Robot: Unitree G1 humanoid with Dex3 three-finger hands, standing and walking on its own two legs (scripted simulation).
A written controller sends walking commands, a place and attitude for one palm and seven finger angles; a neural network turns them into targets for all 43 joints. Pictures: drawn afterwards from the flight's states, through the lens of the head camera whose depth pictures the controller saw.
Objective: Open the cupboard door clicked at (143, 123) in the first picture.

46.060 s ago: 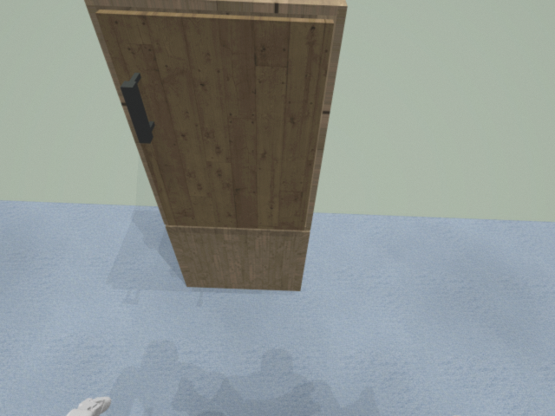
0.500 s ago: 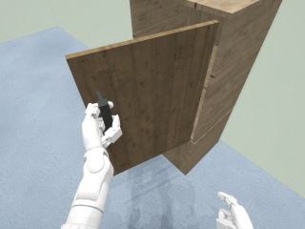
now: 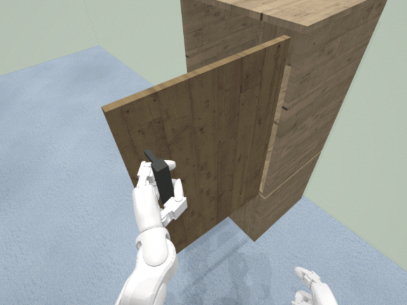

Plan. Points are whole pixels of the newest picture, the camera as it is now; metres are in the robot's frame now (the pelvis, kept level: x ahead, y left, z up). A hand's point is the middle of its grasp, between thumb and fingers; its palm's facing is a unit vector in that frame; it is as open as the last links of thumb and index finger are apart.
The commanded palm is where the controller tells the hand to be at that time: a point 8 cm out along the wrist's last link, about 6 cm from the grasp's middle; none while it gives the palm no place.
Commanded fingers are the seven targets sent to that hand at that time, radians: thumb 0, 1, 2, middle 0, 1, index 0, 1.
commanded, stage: open thumb and fingers to let go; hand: left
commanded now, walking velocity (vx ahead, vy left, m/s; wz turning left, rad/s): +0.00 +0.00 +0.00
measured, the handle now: (159, 179) +0.33 +0.10 +0.10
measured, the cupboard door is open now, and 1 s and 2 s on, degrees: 87 86 87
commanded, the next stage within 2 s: slide the hand sideways off the handle in 0.76 s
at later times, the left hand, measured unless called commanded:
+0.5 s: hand (174, 192) +0.30 +0.07 +0.10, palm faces +0.33 -0.94 -0.01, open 13.1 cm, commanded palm +0.26 +0.11 +0.09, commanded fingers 0.00 -0.50 0.30 -0.24 -0.85 -0.24 -0.85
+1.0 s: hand (170, 204) +0.28 +0.08 +0.09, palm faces +0.00 -1.00 -0.09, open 15.5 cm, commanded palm +0.25 +0.11 +0.09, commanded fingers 0.00 -0.50 0.30 -0.15 -0.30 -0.15 -0.30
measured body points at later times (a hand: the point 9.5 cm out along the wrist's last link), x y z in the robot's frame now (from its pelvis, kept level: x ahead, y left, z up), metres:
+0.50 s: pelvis -0.02 +0.02 +0.00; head -0.03 +0.00 +0.45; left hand +0.28 +0.12 +0.10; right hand +0.16 -0.19 -0.10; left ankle -0.02 +0.13 -0.73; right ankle +0.00 -0.06 -0.73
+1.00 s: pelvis -0.02 +0.03 +0.00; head -0.03 +0.02 +0.44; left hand +0.27 +0.13 +0.10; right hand +0.15 -0.18 -0.10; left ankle -0.02 +0.13 -0.73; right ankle +0.00 -0.06 -0.73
